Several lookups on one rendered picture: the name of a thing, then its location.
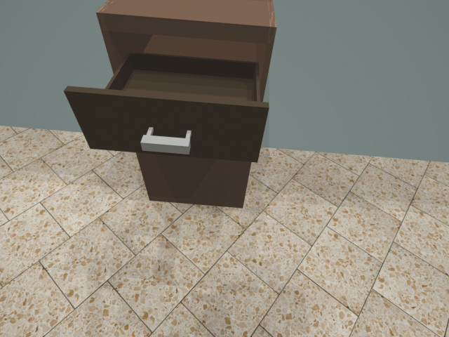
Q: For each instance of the cabinet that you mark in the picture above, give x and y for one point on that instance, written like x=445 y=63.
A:
x=221 y=29

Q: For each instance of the drawer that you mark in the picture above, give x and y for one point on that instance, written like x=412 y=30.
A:
x=218 y=100

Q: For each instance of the handle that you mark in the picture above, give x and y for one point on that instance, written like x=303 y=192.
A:
x=165 y=144

